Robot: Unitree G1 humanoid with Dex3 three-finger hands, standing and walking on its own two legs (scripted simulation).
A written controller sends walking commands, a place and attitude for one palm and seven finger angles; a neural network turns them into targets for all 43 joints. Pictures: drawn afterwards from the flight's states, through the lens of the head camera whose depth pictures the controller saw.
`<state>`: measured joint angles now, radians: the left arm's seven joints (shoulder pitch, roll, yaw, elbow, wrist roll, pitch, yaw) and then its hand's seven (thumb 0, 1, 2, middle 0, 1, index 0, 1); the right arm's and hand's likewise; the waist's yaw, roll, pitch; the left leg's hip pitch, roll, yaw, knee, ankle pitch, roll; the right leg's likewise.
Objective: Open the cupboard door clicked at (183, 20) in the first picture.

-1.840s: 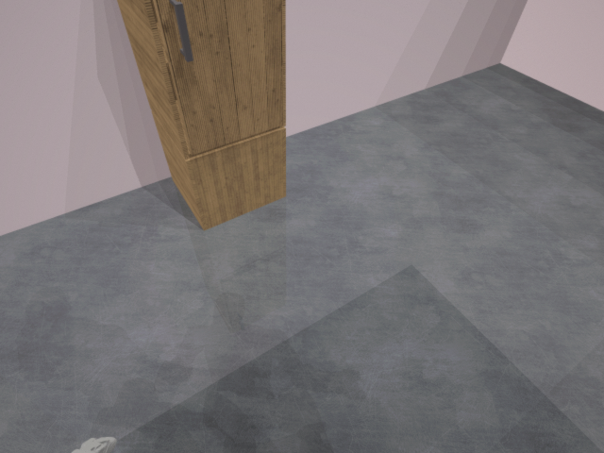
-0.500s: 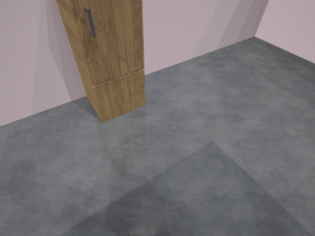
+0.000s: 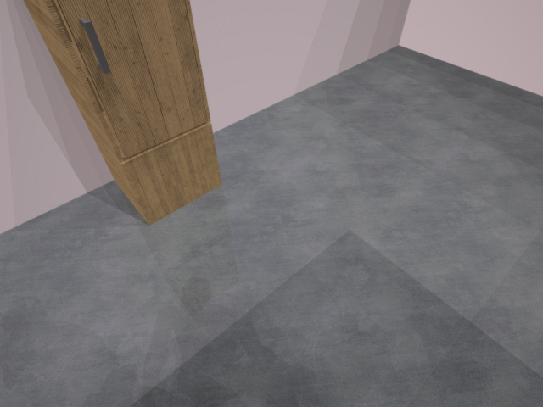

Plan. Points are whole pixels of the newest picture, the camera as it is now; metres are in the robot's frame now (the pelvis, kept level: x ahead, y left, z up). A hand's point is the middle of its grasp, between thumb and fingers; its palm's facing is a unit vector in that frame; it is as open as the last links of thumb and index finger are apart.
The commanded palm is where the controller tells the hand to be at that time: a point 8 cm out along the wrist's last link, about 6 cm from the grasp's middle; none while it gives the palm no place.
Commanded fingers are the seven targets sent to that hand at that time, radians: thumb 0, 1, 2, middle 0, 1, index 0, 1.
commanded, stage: walk to a spot facing it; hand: left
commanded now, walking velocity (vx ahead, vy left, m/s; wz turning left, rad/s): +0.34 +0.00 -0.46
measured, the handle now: (94, 46) +1.00 +0.61 +0.08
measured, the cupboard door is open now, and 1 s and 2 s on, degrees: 0 0 0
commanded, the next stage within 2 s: turn to face it in 1.18 s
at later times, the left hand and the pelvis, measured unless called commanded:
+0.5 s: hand out of the picture +0.15 +0.21 -0.19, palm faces -0.07 -0.98 -0.17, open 7.4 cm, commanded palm none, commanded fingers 0.00 0.90 0.90 -0.20 -0.30 -0.20 -0.30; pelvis +0.19 +0.03 -0.01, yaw -11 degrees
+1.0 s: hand (276, 207) +0.61 +0.04 -0.16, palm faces -0.48 -0.85 -0.21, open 7.4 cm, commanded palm none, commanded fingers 0.00 0.90 0.90 -0.20 -0.30 -0.20 -0.30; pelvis +0.39 -0.05 -0.02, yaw -27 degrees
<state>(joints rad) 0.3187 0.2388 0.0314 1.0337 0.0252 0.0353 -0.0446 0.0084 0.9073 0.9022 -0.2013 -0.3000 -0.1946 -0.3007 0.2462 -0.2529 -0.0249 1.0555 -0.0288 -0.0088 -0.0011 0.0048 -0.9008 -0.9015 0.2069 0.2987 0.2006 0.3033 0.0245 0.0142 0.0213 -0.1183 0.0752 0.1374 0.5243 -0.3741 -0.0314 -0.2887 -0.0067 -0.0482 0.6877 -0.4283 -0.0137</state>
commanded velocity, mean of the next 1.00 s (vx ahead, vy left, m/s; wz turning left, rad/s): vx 0.35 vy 0.00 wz -0.43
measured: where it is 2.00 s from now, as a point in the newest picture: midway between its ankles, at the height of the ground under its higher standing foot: (321, 317)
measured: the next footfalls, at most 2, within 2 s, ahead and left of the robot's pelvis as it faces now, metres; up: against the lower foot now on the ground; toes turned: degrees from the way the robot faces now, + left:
left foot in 0.46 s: +0.32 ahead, +0.12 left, +0.00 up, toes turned -3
right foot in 0.94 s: +0.45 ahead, -0.18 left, +0.00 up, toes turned -33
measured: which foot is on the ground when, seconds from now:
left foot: down 0.00-0.02, up 0.04-0.44, down 0.46-0.94, up 0.96-1.00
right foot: down 0.00-0.46, up 0.48-0.92, down 0.94-1.00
